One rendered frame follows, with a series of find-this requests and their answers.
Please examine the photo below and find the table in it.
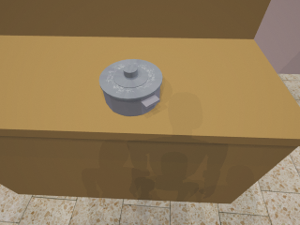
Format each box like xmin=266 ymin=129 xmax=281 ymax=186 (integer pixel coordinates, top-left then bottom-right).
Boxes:
xmin=0 ymin=0 xmax=300 ymax=204

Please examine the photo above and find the lid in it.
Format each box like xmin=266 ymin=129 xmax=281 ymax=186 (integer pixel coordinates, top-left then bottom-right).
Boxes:
xmin=98 ymin=59 xmax=163 ymax=101

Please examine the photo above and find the pot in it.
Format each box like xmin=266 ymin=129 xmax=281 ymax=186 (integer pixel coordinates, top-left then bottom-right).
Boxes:
xmin=103 ymin=87 xmax=160 ymax=116

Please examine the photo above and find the knob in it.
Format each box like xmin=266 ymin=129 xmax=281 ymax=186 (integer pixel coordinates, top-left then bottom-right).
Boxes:
xmin=123 ymin=64 xmax=138 ymax=78

